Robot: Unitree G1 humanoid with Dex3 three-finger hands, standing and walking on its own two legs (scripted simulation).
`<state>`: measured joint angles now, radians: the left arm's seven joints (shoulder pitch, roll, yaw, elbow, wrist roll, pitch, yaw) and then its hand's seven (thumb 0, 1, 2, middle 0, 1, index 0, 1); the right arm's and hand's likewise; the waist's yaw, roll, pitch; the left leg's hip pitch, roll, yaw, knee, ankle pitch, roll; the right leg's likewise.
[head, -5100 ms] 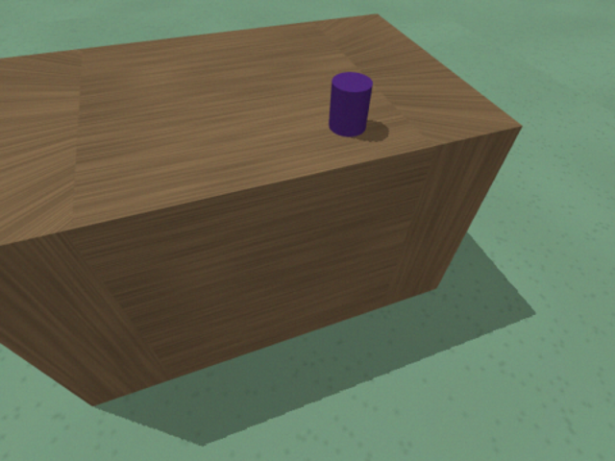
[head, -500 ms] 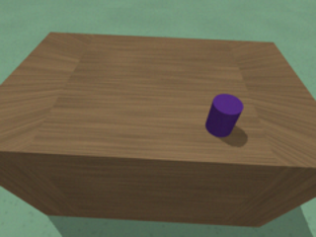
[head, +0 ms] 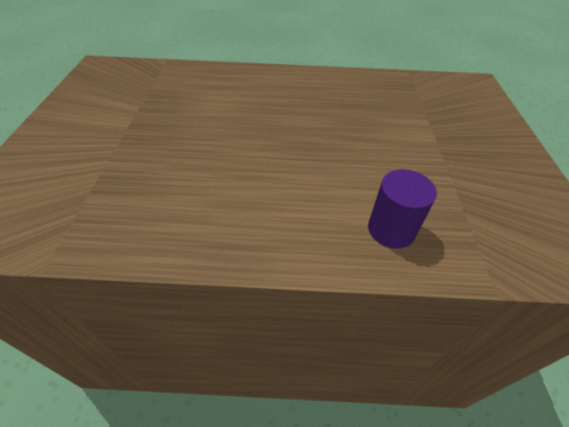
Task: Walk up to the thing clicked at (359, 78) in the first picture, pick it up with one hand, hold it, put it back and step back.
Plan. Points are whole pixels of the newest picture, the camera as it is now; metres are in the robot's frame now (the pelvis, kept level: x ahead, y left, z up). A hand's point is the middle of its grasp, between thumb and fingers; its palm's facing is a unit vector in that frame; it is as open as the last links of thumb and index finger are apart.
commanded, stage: stand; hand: right
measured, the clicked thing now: (399, 209) +0.46 -0.19 +0.02
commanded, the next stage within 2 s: rise first in 0.74 s
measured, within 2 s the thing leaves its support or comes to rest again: neither
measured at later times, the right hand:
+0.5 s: hand out of the picture +0.08 -0.25 -0.16, palm faces -0.03 +0.94 -0.34, open 7.4 cm
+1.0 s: hand out of the picture +0.14 -0.24 -0.15, palm faces +0.13 +0.94 -0.32, open 9.1 cm
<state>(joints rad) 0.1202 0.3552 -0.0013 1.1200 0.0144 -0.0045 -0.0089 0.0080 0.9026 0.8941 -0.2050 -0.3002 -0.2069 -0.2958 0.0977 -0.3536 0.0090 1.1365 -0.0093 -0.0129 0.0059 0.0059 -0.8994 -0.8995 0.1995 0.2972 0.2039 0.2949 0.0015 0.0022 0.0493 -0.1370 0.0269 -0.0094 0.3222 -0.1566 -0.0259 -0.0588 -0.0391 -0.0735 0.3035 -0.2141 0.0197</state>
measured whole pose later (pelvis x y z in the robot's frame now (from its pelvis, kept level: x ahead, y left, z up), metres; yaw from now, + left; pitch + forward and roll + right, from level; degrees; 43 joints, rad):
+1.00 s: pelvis -0.01 +0.00 -0.01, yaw -1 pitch +1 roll +0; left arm 0.08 0.31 0.05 0.94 -0.07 -0.08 0.04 0.01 0.71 0.70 -0.11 -0.17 -0.11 -0.17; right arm 0.04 -0.31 -0.05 0.96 0.07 -0.07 -0.05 0.01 -0.71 -0.71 0.12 0.17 0.13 0.17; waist 0.00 0.00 0.08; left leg -0.26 0.03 0.01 0.43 -0.19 -0.02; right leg -0.20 -0.04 -0.05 0.44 -0.25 0.02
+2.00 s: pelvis +0.00 +0.01 +0.00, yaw -4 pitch -4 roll +0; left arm 0.25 0.22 0.14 0.61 -0.01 -0.08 0.04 -0.01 -0.55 0.05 -0.06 -0.05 -0.05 -0.05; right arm 0.45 -0.32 -0.28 -0.13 0.05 -0.20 -0.03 -0.01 0.60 -0.03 0.04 0.06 0.05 0.05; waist -0.05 -0.05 0.04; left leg -0.12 0.04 0.06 0.39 -0.21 -0.02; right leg -0.07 -0.03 0.00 0.38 -0.24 0.02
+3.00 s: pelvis -0.02 +0.01 -0.01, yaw -5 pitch -4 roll +0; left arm 0.16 0.23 0.15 0.76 -0.01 -0.12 0.08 -0.01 -0.54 0.04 -0.05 -0.04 -0.05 -0.04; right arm 0.23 -0.36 -0.43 0.00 0.11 -0.31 0.11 -0.01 0.56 -0.03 0.05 0.05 0.06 0.05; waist -0.04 -0.04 0.03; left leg -0.15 0.04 0.07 0.42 -0.20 -0.01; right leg -0.11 -0.03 0.01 0.41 -0.23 0.03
